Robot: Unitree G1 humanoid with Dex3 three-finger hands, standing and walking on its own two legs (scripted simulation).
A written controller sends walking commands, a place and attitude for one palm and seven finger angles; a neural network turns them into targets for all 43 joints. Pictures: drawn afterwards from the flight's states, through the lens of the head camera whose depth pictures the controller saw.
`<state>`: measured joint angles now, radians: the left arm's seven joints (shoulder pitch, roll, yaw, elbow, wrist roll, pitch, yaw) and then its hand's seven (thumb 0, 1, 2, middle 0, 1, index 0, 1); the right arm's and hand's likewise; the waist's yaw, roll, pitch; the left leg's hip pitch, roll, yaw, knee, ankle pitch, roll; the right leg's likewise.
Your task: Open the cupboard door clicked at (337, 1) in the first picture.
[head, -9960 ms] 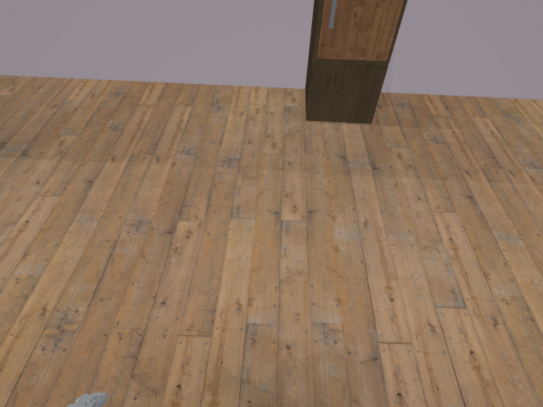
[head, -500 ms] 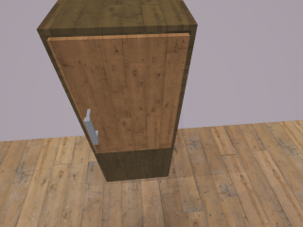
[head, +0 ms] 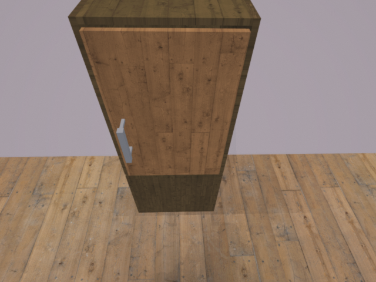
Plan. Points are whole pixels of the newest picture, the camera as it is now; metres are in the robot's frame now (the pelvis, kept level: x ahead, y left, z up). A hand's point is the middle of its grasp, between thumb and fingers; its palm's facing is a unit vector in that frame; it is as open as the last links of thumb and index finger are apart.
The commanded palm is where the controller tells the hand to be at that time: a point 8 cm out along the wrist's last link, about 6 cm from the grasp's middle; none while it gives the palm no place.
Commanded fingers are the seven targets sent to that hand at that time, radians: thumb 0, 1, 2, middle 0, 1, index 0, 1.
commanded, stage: come to a stop and stand still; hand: left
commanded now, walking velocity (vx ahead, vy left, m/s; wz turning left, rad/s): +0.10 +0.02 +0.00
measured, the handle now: (126, 141) +0.53 +0.23 -0.09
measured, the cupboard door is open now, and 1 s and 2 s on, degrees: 0 0 0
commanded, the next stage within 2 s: look again from close up in 0.86 s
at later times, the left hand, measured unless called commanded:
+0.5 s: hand out of the picture -0.01 +0.18 -0.17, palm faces +0.05 -0.99 -0.15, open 7.4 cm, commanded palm none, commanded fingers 0.00 0.90 0.90 -0.20 -0.30 -0.20 -0.30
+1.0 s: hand out of the picture +0.02 +0.20 -0.17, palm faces +0.00 -0.98 -0.20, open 7.4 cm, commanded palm none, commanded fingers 0.00 0.90 0.90 -0.20 -0.30 -0.20 -0.30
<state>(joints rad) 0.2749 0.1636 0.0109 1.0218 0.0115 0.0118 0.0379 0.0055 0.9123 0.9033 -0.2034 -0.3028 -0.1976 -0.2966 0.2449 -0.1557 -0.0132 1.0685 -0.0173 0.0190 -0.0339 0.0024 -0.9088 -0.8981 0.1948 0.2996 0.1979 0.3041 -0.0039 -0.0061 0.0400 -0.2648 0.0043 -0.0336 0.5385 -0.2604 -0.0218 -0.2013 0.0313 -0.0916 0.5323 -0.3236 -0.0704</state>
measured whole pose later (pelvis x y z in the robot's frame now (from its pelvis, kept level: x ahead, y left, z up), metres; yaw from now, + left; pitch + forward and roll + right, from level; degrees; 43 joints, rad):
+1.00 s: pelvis +0.01 +0.03 +0.00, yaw -1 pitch -1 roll -1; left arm 0.30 0.14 -0.01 1.08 0.01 -0.03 0.05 0.00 0.91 0.90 -0.20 -0.30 -0.20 -0.30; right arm 0.25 -0.17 0.00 1.04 -0.01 -0.03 -0.04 0.01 -0.92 -0.90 0.19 0.30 0.20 0.30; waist -0.01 0.01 0.04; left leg -0.23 -0.02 0.00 0.53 -0.28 0.03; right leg -0.15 0.00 -0.06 0.49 -0.32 -0.02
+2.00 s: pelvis -0.03 +0.02 -0.10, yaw -2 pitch +15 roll +0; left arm 0.46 0.15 0.12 0.10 -0.25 -0.49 -0.23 0.01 0.63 0.78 -0.23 -0.49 -0.22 -0.49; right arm 0.11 -0.25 -0.07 0.48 0.01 -0.21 -0.01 0.01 -0.90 -0.90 0.20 0.30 0.20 0.30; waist 0.01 -0.03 -0.17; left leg -0.97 0.00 0.01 1.23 -0.52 0.02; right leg -0.92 0.01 -0.05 1.23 -0.56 -0.04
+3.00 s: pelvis -0.03 +0.05 -0.10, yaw -2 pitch +20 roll -4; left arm 0.14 0.33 0.36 0.28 -0.34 -0.44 -0.35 -0.01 -0.47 0.32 -0.30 -1.18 -0.30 -1.18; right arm 0.20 -0.24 0.03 0.54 0.01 -0.17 -0.06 0.01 -0.90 -0.90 0.20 0.30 0.20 0.31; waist 0.00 0.02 -0.16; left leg -1.10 0.00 -0.02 1.26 -0.51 0.04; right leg -1.00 0.02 -0.09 1.20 -0.55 -0.01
